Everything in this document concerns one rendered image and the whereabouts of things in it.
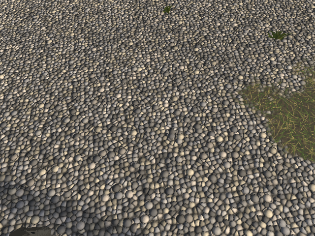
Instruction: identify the robot left hand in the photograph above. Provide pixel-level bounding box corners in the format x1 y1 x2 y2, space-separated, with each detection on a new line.
9 226 51 236

